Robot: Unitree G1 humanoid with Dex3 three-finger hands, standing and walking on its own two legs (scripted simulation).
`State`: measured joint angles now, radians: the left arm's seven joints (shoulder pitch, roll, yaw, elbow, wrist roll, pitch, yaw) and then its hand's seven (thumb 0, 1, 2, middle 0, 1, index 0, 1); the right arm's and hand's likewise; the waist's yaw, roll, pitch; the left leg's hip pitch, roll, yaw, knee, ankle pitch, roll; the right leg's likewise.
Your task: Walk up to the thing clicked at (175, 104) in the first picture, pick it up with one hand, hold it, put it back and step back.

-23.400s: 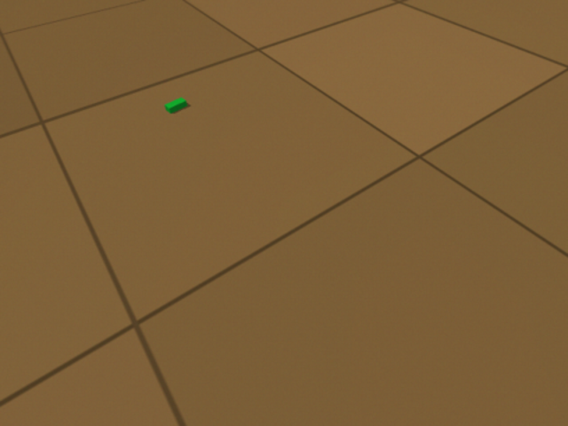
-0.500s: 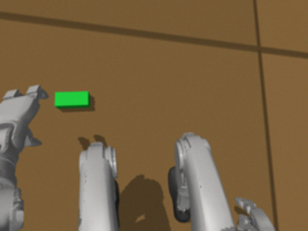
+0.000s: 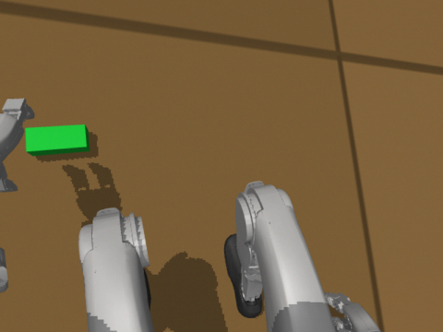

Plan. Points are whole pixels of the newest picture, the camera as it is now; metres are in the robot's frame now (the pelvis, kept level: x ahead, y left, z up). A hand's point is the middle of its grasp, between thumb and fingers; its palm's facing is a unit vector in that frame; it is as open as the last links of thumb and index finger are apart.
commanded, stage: rise first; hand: left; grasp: from above
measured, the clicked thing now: (59, 140) +0.52 +0.28 -0.32
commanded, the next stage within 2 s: none
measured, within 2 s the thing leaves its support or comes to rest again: neither
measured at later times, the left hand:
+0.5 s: hand (17, 148) +0.46 +0.31 -0.19, palm faces -0.47 -0.05 -0.88, open 14.0 cm
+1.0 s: hand (19, 144) +0.47 +0.32 -0.20, palm faces -0.46 -0.05 -0.89, open 13.9 cm
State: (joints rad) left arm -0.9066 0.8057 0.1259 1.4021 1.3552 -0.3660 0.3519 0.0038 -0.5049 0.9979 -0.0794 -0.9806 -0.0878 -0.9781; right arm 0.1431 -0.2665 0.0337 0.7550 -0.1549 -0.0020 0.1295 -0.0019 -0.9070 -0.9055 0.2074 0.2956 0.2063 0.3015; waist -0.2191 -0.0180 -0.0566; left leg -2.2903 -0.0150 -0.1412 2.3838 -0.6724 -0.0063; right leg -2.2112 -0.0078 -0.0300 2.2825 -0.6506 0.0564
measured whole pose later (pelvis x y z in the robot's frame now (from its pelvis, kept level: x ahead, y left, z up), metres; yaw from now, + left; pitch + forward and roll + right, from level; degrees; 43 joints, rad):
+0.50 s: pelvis +0.01 +0.00 -0.02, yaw -2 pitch +33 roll -10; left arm -0.96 0.86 0.14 1.45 1.34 -0.34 0.37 0.00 -0.49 0.97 -0.09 -1.00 -0.11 -0.98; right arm 0.14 -0.28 0.08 0.73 -0.18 -0.02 0.14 0.00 -0.91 -0.91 0.21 0.30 0.21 0.30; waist -0.26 -0.03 -0.01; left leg -2.33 -0.01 -0.17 2.45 -0.70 -0.02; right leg -2.25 0.00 -0.05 2.33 -0.67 0.07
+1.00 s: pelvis +0.01 +0.00 -0.02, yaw -3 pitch +33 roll -11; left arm -1.00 0.91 0.14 1.51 1.36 -0.34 0.41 0.00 -0.49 0.99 -0.11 -0.97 -0.11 -0.98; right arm 0.13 -0.28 0.12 0.72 -0.19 -0.02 0.15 0.00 -0.91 -0.90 0.21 0.30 0.21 0.30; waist -0.28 -0.04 0.01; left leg -2.35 -0.01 -0.18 2.47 -0.71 -0.01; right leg -2.26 0.01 -0.06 2.34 -0.67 0.07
